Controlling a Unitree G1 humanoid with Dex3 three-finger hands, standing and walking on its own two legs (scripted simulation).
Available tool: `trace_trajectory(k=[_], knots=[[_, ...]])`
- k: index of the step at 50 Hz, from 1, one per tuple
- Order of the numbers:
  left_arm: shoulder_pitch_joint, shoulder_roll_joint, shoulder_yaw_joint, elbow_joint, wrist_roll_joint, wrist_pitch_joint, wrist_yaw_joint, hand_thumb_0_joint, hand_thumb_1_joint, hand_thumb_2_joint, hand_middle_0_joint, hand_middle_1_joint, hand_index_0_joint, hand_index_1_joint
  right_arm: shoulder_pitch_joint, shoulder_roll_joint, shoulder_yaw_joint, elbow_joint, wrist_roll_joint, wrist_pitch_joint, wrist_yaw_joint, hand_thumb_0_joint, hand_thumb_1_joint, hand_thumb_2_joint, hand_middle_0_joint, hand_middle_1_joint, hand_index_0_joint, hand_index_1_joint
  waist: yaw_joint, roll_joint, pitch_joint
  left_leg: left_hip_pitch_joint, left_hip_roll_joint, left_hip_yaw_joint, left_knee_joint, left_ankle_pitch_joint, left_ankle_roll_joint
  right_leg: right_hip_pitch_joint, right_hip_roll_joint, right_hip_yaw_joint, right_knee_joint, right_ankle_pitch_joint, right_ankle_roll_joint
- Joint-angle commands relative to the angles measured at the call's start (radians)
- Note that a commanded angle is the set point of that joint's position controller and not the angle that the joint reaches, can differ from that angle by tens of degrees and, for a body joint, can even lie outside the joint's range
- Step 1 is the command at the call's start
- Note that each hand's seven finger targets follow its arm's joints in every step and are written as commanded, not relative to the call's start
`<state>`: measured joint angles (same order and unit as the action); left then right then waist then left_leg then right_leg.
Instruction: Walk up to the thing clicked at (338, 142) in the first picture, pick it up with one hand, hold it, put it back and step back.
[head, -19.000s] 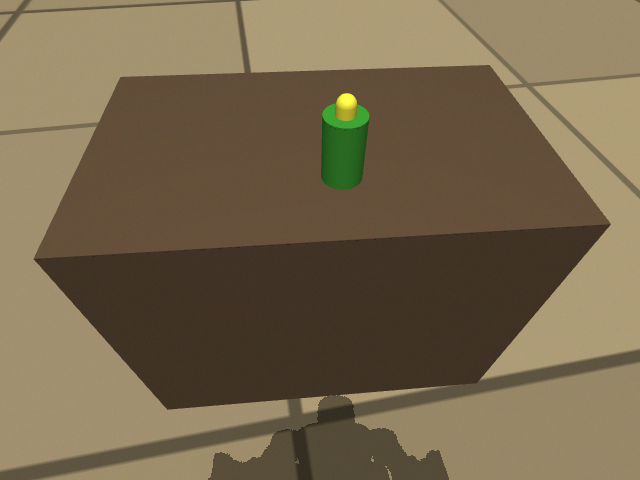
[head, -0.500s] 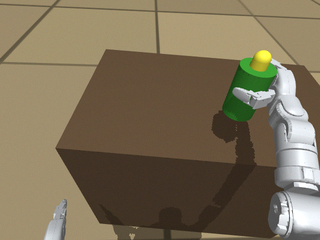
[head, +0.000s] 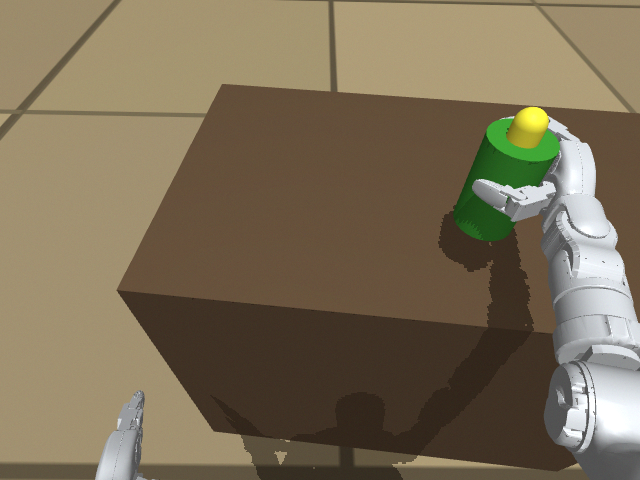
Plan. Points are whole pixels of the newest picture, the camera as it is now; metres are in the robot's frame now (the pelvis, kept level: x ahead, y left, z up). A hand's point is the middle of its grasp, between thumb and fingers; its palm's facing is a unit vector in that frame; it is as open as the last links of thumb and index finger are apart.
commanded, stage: crouch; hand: right
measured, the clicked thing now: (506, 171) +0.45 -0.19 +0.16
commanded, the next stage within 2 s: lower in 0.14 s
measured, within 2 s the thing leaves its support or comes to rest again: rests again in 1.06 s
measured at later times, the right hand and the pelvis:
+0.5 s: hand (498, 188) +0.46 -0.19 +0.12, palm faces +0.11 +0.99 +0.01, open 11.0 cm; pelvis +0.00 +0.00 -0.01, yaw +1 degrees
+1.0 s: hand (490, 204) +0.47 -0.20 +0.08, palm faces +0.12 +0.99 +0.01, open 11.0 cm; pelvis +0.00 -0.01 -0.02, yaw +1 degrees
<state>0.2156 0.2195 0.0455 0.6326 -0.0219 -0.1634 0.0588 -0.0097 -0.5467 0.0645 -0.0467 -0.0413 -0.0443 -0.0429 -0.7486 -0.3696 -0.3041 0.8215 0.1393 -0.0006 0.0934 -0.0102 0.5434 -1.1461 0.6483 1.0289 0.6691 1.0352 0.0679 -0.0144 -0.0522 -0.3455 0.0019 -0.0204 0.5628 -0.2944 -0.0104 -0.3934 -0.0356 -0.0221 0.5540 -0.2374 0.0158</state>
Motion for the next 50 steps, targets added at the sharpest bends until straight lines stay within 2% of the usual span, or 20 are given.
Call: trace_trajectory(k=[1, 6, 7, 8, 11, 13, 18, 21, 23, 25, 28, 30, 34, 36, 37, 38, 42, 44, 47, 50], knots=[[-0.059, 0.127, 0.038, -0.176, -0.003, -0.038, 0.006, 0.000, -0.553, 0.052, -0.043, -0.037, -0.042, -0.037, -0.497, -0.267, -0.057, -0.205, 0.016, -0.109, 0.006, 0.000, -0.030, -1.309, 1.248, 1.433, 1.304, 1.433, -0.005, -0.006, -0.348, 0.018, -0.019, 0.037, -0.067, 0.290, 0.004, 0.229, 0.024, 0.001, -0.032, 0.214, -0.037], [-0.032, 0.131, 0.043, -0.201, -0.004, -0.023, 0.008, 0.000, -0.551, 0.051, -0.043, -0.038, -0.043, -0.037, -0.511, -0.265, -0.057, -0.155, 0.017, -0.139, 0.009, 0.000, -0.012, -1.298, 1.234, 1.421, 1.290, 1.421, 0.016, -0.005, -0.359, 0.007, -0.024, 0.035, -0.068, 0.269, 0.007, 0.223, 0.021, 0.001, -0.028, 0.190, -0.037], [-0.060, 0.103, 0.010, -0.225, -0.006, -0.022, 0.006, 0.000, -0.550, 0.051, -0.043, -0.038, -0.044, -0.037, -0.512, -0.265, -0.048, -0.179, 0.011, -0.141, 0.009, 0.000, -0.026, -1.281, 1.227, 1.404, 1.281, 1.404, 0.004, -0.016, -0.341, 0.001, -0.023, 0.034, -0.066, 0.258, 0.008, 0.215, 0.022, -0.001, -0.033, 0.178, -0.034], [-0.053, 0.120, 0.034, -0.233, -0.004, -0.023, 0.006, 0.000, -0.551, 0.050, -0.044, -0.039, -0.044, -0.038, -0.523, -0.245, -0.037, -0.152, 0.015, -0.147, 0.012, 0.000, -0.031, -1.274, 1.222, 1.396, 1.274, 1.396, 0.026, -0.018, -0.356, -0.002, -0.022, 0.031, -0.068, 0.259, 0.006, 0.218, 0.022, -0.003, -0.027, 0.173, -0.036], [-0.035, 0.171, 0.077, -0.226, -0.003, -0.016, 0.013, 0.000, -0.553, 0.052, -0.044, -0.038, -0.043, -0.039, -0.535, -0.305, -0.069, -0.173, 0.011, -0.155, 0.006, 0.000, -0.032, -1.277, 1.225, 1.400, 1.278, 1.401, 0.020, -0.032, -0.385, -0.008, -0.020, 0.027, -0.059, 0.291, 0.005, 0.229, 0.025, -0.004, -0.013, 0.205, -0.036], [-0.021, 0.120, 0.029, -0.213, -0.003, -0.012, 0.006, 0.000, -0.559, 0.057, -0.047, -0.043, -0.040, -0.050, -0.522, -0.237, -0.035, -0.122, 0.011, -0.154, 0.013, 0.000, -0.026, -1.254, 1.217, 1.385, 1.269, 1.386, 0.026, -0.010, -0.366, -0.016, -0.021, 0.029, -0.051, 0.307, 0.003, 0.217, 0.024, -0.003, -0.002, 0.218, -0.040], [-0.061, 0.135, 0.040, -0.240, -0.003, -0.006, 0.003, 0.000, -0.556, 0.053, -0.045, -0.039, -0.039, -0.046, -0.488, -0.256, -0.052, -0.052, 0.009, -0.186, 0.024, 0.000, -0.036, -1.236, 1.215, 1.371, 1.264, 1.372, 0.022, 0.015, -0.352, -0.024, -0.020, 0.024, -0.039, 0.273, 0.003, 0.152, 0.021, -0.002, 0.012, 0.179, -0.040], [-0.024, 0.166, 0.069, -0.246, 0.000, 0.001, 0.005, 0.000, -0.556, 0.052, -0.046, -0.040, -0.040, -0.046, -0.497, -0.274, -0.061, -0.059, 0.007, -0.212, 0.025, 0.000, -0.043, -1.233, 1.214, 1.366, 1.261, 1.367, 0.036, 0.008, -0.396, -0.023, -0.018, 0.020, -0.017, 0.323, -0.002, 0.170, 0.023, -0.004, 0.037, 0.223, -0.042], [-0.022, 0.149, 0.049, -0.279, 0.001, 0.001, -0.002, 0.000, -0.554, 0.053, -0.046, -0.041, -0.041, -0.046, -0.495, -0.247, -0.045, -0.066, 0.010, -0.224, 0.032, 0.000, -0.051, -1.244, 1.221, 1.376, 1.269, 1.377, 0.041, -0.017, -0.411, -0.059, -0.028, 0.029, -0.008, 0.316, 0.004, 0.199, 0.012, 0.005, 0.049, 0.260, -0.037], [-0.021, 0.152, 0.056, -0.282, 0.003, 0.004, -0.002, 0.000, -0.553, 0.052, -0.045, -0.040, -0.041, -0.044, -0.525, -0.310, -0.078, -0.111, 0.003, -0.248, 0.021, 0.000, -0.052, -1.266, 1.243, 1.402, 1.292, 1.402, 0.028, -0.055, -0.439, -0.066, -0.027, 0.027, 0.001, 0.305, 0.007, 0.207, 0.012, 0.004, 0.064, 0.263, -0.034], [-0.007, 0.110, 0.032, -0.249, 0.008, 0.005, -0.011, 0.000, -0.551, 0.053, -0.044, -0.041, -0.041, -0.044, -0.497, -0.246, -0.048, -0.061, 0.005, -0.266, 0.023, 0.000, -0.054, -1.284, 1.257, 1.422, 1.307, 1.422, 0.050, -0.066, -0.394, -0.101, -0.028, 0.023, 0.012, 0.275, 0.008, 0.149, 0.013, 0.004, 0.078, 0.213, -0.036], [-0.062, 0.167, 0.067, -0.315, 0.012, 0.000, 0.001, 0.000, -0.553, 0.055, -0.045, -0.041, -0.041, -0.045, -0.552, -0.330, -0.090, -0.121, -0.002, -0.287, 0.006, 0.000, -0.040, -1.277, 1.242, 1.410, 1.292, 1.410, 0.047, -0.064, -0.457, -0.095, -0.032, 0.027, 0.022, 0.261, 0.010, 0.170, 0.007, 0.010, 0.085, 0.208, -0.033], [-0.035, 0.138, 0.046, -0.325, 0.012, 0.003, -0.003, 0.000, -0.548, 0.051, -0.045, -0.042, -0.043, -0.044, -0.472, -0.236, -0.053, -0.032, 0.000, -0.292, 0.003, 0.000, -0.042, -1.289, 1.248, 1.421, 1.300, 1.422, 0.059, -0.042, -0.408, -0.127, -0.038, 0.033, 0.026, 0.195, 0.014, 0.120, 0.004, 0.015, 0.080, 0.123, -0.030], [-0.040, 0.172, 0.066, -0.359, 0.017, 0.004, 0.003, 0.000, -0.548, 0.049, -0.045, -0.041, -0.043, -0.043, -0.525, -0.312, -0.084, -0.088, -0.012, -0.309, -0.009, 0.000, -0.061, -1.281, 1.243, 1.410, 1.292, 1.411, 0.054, -0.072, -0.467, -0.122, -0.036, 0.029, 0.039, 0.213, 0.014, 0.131, 0.005, 0.013, 0.094, 0.141, -0.030], [0.010, 0.114, 0.022, -0.322, 0.018, 0.008, -0.004, 0.000, -0.548, 0.051, -0.045, -0.042, -0.043, -0.043, -0.513, -0.267, -0.056, -0.079, -0.012, -0.310, -0.005, 0.000, -0.073, -1.286, 1.254, 1.417, 1.302, 1.418, 0.052, -0.093, -0.424, -0.143, -0.040, 0.036, 0.047, 0.217, 0.016, 0.129, 0.002, 0.016, 0.097, 0.166, -0.025], [0.031, 0.112, 0.031, -0.310, 0.017, 0.010, -0.008, 0.000, -0.543, 0.047, -0.045, -0.043, -0.045, -0.042, -0.478, -0.244, -0.051, -0.042, -0.009, -0.310, -0.001, 0.000, -0.078, -1.296, 1.263, 1.428, 1.312, 1.429, 0.054, -0.096, -0.415, -0.149, -0.036, 0.031, 0.049, 0.215, 0.016, 0.116, 0.006, 0.014, 0.108, 0.159, -0.028], [0.024, 0.175, 0.078, -0.366, 0.019, 0.009, -0.004, 0.000, -0.545, 0.046, -0.044, -0.041, -0.043, -0.041, -0.487, -0.307, -0.093, -0.049, -0.016, -0.320, -0.004, 0.000, -0.062, -1.303, 1.271, 1.440, 1.321, 1.441, 0.063, -0.061, -0.466, -0.154, -0.037, 0.033, 0.077, 0.269, 0.011, 0.116, 0.003, 0.018, 0.137, 0.224, -0.033], [0.044, 0.135, 0.047, -0.353, 0.021, 0.011, -0.013, 0.000, -0.545, 0.048, -0.045, -0.042, -0.044, -0.042, -0.483, -0.244, -0.061, -0.033, -0.013, -0.326, 0.005, 0.000, -0.080, -1.307, 1.274, 1.440, 1.322, 1.441, 0.067, -0.084, -0.439, -0.197, -0.041, 0.039, 0.086, 0.250, 0.016, 0.128, -0.003, 0.025, 0.145, 0.253, -0.026], [-0.012, 0.151, 0.049, -0.444, 0.018, 0.006, -0.014, 0.000, -0.549, 0.051, -0.045, -0.040, -0.042, -0.043, -0.513, -0.295, -0.089, -0.075, -0.016, -0.341, 0.002, 0.000, -0.094, -1.296, 1.273, 1.429, 1.318, 1.430, 0.055, -0.062, -0.481, -0.170, -0.040, 0.039, 0.098, 0.252, 0.017, 0.105, -0.001, 0.026, 0.154, 0.240, -0.028], [0.051, 0.131, 0.038, -0.417, 0.018, 0.018, -0.022, 0.000, -0.550, 0.052, -0.045, -0.042, -0.042, -0.044, -0.452, -0.268, -0.084, -0.016, -0.016, -0.337, 0.009, 0.000, -0.083, -1.276, 1.252, 1.408, 1.297, 1.409, 0.058, -0.060, -0.453, -0.165, -0.036, 0.032, 0.105, 0.251, 0.013, 0.063, 0.007, 0.020, 0.161, 0.198, -0.034]])
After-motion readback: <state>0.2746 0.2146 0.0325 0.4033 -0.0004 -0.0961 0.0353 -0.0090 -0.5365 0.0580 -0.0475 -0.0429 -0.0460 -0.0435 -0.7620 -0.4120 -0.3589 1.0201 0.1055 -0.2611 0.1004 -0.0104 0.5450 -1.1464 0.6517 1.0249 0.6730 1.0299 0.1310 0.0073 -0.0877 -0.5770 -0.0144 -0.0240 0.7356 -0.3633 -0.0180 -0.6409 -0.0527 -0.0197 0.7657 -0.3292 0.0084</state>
